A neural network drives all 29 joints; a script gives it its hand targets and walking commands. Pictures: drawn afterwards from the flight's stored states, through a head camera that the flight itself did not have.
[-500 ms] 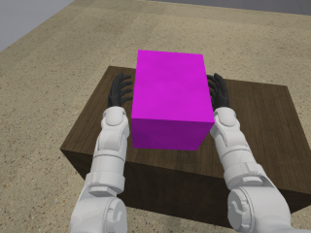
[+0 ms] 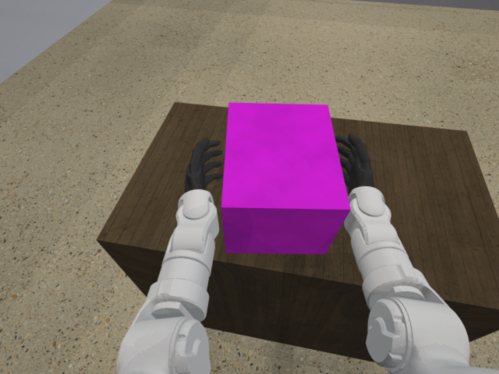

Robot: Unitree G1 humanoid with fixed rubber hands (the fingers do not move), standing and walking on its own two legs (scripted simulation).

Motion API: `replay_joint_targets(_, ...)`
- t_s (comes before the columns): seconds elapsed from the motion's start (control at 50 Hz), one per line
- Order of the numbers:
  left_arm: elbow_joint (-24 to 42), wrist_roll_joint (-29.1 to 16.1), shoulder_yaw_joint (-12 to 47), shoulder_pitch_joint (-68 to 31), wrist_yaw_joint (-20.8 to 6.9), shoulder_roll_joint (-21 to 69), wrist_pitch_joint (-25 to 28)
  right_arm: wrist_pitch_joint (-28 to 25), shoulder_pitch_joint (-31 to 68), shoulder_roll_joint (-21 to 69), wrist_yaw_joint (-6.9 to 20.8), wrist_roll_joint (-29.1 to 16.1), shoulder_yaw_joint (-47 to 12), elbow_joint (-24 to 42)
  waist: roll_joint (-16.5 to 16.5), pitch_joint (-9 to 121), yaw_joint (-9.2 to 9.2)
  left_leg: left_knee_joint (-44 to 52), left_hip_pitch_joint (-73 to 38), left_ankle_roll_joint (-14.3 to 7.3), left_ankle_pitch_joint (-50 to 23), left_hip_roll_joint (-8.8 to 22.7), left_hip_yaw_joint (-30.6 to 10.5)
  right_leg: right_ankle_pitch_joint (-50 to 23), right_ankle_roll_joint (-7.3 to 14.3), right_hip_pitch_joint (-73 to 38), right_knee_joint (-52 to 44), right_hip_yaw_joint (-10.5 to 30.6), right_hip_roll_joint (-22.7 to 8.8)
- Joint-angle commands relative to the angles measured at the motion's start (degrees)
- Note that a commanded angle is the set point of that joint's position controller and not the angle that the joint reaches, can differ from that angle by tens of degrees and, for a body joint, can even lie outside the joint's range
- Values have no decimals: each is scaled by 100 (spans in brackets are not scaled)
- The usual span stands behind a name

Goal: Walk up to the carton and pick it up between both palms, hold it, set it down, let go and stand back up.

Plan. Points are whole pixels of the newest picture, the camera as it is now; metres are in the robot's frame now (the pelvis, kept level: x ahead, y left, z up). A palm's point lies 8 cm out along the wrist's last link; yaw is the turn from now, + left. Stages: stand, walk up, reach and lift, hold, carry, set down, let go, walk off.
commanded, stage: set down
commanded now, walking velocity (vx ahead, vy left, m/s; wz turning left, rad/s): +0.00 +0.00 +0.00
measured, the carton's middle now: (277, 178) +0.42 -0.02 +0.06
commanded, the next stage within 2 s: none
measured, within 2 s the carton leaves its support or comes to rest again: rests again in 1.76 s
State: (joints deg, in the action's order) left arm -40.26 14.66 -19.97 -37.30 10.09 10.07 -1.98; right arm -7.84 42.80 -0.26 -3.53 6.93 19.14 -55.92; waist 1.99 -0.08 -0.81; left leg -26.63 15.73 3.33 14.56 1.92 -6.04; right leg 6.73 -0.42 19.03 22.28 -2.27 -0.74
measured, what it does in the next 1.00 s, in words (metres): stands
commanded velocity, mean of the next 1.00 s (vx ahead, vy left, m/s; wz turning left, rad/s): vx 0.00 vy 0.00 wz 0.00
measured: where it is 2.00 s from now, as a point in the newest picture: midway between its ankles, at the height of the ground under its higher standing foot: outside the picture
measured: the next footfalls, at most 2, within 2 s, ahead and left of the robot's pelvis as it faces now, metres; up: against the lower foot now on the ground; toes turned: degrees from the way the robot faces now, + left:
none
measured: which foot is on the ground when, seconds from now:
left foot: down 0.00-1.00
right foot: down 0.00-1.00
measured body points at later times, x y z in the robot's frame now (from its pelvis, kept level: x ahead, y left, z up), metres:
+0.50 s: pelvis +0.02 +0.00 +0.00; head +0.08 -0.02 +0.45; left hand +0.42 +0.11 +0.06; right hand +0.43 -0.16 +0.05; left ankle -0.01 +0.15 -0.74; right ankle +0.05 -0.13 -0.74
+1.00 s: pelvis +0.03 +0.00 +0.00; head +0.12 -0.02 +0.44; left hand +0.43 +0.10 +0.03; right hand +0.45 -0.17 +0.02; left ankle -0.01 +0.15 -0.74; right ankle +0.05 -0.13 -0.74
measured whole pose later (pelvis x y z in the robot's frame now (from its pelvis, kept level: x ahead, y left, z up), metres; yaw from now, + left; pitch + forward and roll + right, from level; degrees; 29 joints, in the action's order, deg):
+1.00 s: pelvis +0.03 +0.00 +0.00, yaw +0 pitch +8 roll -1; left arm -43.8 19.8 -24.6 -37.2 10.5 13.3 6.7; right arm -17.0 42.8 -0.5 -0.5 14.4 25.8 -60.4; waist 3.7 -2.7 -0.8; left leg -25.1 17.6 3.6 15.7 2.4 -6.0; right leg 8.7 -0.4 21.6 22.3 -2.4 -0.4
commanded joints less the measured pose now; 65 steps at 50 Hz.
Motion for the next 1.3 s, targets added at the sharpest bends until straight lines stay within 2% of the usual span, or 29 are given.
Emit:
replay_joint_targets(0.0, 500, 231, 1924, -4084, -377, 3119, 638, -745, 4066, 2740, 1057, 349, -1548, 706, -108, 4179, 540, 680, -979, 280, -2279, -52, 832, -995, 246, -1280, -305, -578, 497)
replay_joint_targets(0.04, 505, 212, 1925, -3896, -336, 3192, 682, -795, 3974, 2590, 1060, 407, -1472, 612, -131, 4110, 408, 556, -1089, 345, -2737, -7, 786, -1306, 236, -1153, -240, -628, 552)
replay_joint_targets(0.08, 319, 362, 1690, -3845, -371, 2955, 666, -751, 3835, 2593, 1034, 422, -1448, 408, -206, 3806, 535, 629, -861, 310, -2371, -40, 908, -1206, 241, -1278, -311, -549, 486)
replay_joint_targets(0.12, 193, 458, 1585, -3926, -408, 2903, 659, -729, 3632, 2597, 1022, 572, -1256, 255, -356, 3721, 412, 711, -755, 276, -2064, -22, 892, -1114, 232, -1421, -317, -577, 513)
replay_joint_targets(0.14, 31, 585, 1298, -3492, -445, 2813, 633, -670, 3477, 2605, 1047, 514, -1339, 118, -330, 3425, 578, 780, -618, 178, -1954, -62, 929, -1112, 247, -1605, -348, -465, 447)
replay_joint_targets(0.16, 279, 476, 1542, -3698, -452, 2957, 696, -824, 3739, 2731, 1060, 542, -1332, 544, -271, 3840, 516, 735, -603, 230, -2134, -67, 964, -1376, 182, -1623, -237, -529, 510)
replay_joint_targets(0.2, 192, 581, 1411, -3445, -421, 2934, 743, -815, 3582, 2579, 1062, 539, -1371, 244, -295, 3716, 556, 636, -798, 277, -2638, -22, 935, -1453, 225, -1459, -233, -549, 531)
replay_joint_targets(0.24, 400, 447, 1645, -3800, -342, 3218, 851, -999, 3912, 2526, 1089, 591, -1313, 557, -205, 4187, 449, 493, -908, 372, -2892, 46, 817, -1439, 294, -1149, -186, -626, 604)
replay_joint_targets(0.26, 268, 451, 1573, -3657, -319, 3114, 871, -999, 3908, 2566, 1086, 581, -1369, 496, -311, 4167, 572, 468, -971, 340, -2950, 38, 874, -1521, 271, -1194, -225, -574, 574)
replay_joint_targets(0.34, 194, 605, 1518, -3376, -329, 3147, 904, -1097, 3582, 2453, 1067, 671, -1126, 365, -251, 4202, 469, 398, -1019, 354, -3259, 52, 945, -1708, 282, -1078, -297, -553, 585)
replay_joint_targets(0.4, 186, 621, 1474, -3472, -316, 2984, 944, -1137, 3602, 2339, 1081, 800, -1090, 360, -291, 4054, 451, 496, -830, 338, -2917, 66, 993, -1690, 273, -1021, -255, -555, 557)
replay_joint_targets(0.42, -152, 761, 1109, -3381, -343, 2810, 859, -1027, 3536, 2284, 1072, 850, -967, 108, -491, 3560, 513, 581, -634, 266, -2613, 20, 1011, -1466, 247, -1109, -329, -557, 520)
replay_joint_targets(0.44, -36, 881, 1038, -3226, -354, 2793, 878, -1023, 3411, 2275, 1125, 842, -975, 63, -432, 3395, 609, 637, -548, 225, -2586, 50, 1006, -1386, 265, -1180, -267, -520, 506)
replay_joint_targets(0.48, 84, 805, 1153, -3309, -383, 2833, 859, -1096, 3464, 2290, 1164, 904, -810, 132, -259, 3757, 521, 581, -602, 258, -2613, 65, 1002, -1390, 260, -1154, -262, -533, 494)
replay_joint_targets(0.5, 140, 752, 1143, -3417, -349, 2814, 935, -1089, 3453, 2355, 1148, 937, -846, 58, -320, 3768, 597, 612, -635, 245, -2627, 43, 1031, -1405, 241, -1101, -202, -568, 538)
replay_joint_targets(0.58, 245, 665, 1315, -3378, -254, 2945, 1043, -1296, 3635, 2214, 1132, 938, -802, 104, -247, 4268, 482, 261, -914, 398, -3736, 161, 966, -1806, 348, -629, -194, -573, 580)
replay_joint_targets(0.62, 426, 595, 1512, -3504, -208, 3080, 1219, -1451, 3753, 2345, 1112, 918, -973, 396, -165, 4805, 545, 166, -851, 404, -3901, 151, 925, -2161, 342, -785, -67, -543, 591)
replay_joint_targets(0.72, -68, 901, 944, -3195, -246, 2711, 1070, -1265, 3512, 2010, 1136, 1150, -593, -205, -504, 3865, 529, 444, -620, 277, -3340, 145, 995, -1688, 304, -679, -241, -565, 557)
replay_joint_targets(0.78, -39, 840, 994, -3162, -280, 2770, 1129, -1373, 3530, 2220, 1115, 1136, -724, -44, -594, 4027, 583, 397, -517, 290, -3416, 122, 1051, -2198, 230, -947, -115, -568, 537)
replay_joint_targets(0.9, -99, 910, 942, -2977, -224, 2809, 1297, -1523, 3446, 2129, 1118, 1202, -640, -293, -275, 4351, 561, 188, -667, 298, -4045, 192, 986, -2231, 327, -466, -115, -501, 513)
replay_joint_targets(1.04, -112, 909, 943, -2936, -182, 2824, 1491, -1708, 3531, 2155, 1115, 1391, -523, -199, -254, 4639, 635, 154, -603, 312, -4142, 191, 1023, -2289, 336, -369, -121, -512, 540)
replay_joint_targets(1.06, -375, 1053, 754, -2715, -221, 2667, 1451, -1689, 3426, 2092, 1116, 1442, -506, -278, -408, 4313, 636, 196, -515, 256, -4002, 186, 1050, -2254, 317, -416, -193, -490, 498)
replay_joint_targets(1.08, -136, 902, 1037, -2995, -234, 2885, 1535, -1791, 3590, 2175, 1087, 1436, -465, -125, -270, 4842, 473, 101, -515, 328, -4127, 178, 986, -2546, 339, -453, -25, -557, 520)
replay_joint_targets(1.1, -301, 968, 862, -2765, -233, 2807, 1577, -1771, 3404, 2224, 1098, 1447, -460, -316, -350, 4671, 573, 114, -483, 261, -4186, 200, 1028, -2628, 301, -495, -49, -469, 488)
replay_joint_targets(1.18, -287, 885, 980, -2686, -215, 2885, 1686, -1910, 3402, 2151, 1072, 1477, -539, -405, -368, 4817, 536, -62, -741, 313, -4844, 268, 962, -2584, 317, 12, -115, -569, 550)
replay_joint_targets(1.2, -293, 838, 1083, -2763, -200, 2933, 1778, -1951, 3330, 2271, 1041, 1534, -538, -431, -373, 4798, 459, -43, -572, 312, -4717, 265, 964, -2729, 294, -116, -74, -528, 525)
replay_joint_targets(1.22, -524, 929, 894, -2544, -227, 2812, 1806, -1993, 3349, 2400, 1055, 1511, -673, -379, -529, 4669, 719, 97, -171, 216, -4377, 151, 1121, -3031, 239, -522, -29, -406, 445)
replay_joint_targets(1.24, -412, 931, 970, -2657, -250, 2785, 1839, -1971, 3279, 2344, 1063, 1512, -640, -472, -487, 4777, 579, 150, -102, 207, -4210, 156, 1048, -3050, 227, -736, -20, -428, 427)
replay_joint_targets(1.28, -424, 975, 897, -2633, -273, 2791, 1925, -2012, 3292, 2378, 1043, 1533, -574, -361, -432, 4949, 599, 159, -73, 212, -4085, 160, 1023, -2985, 233, -643, 94, -454, 464)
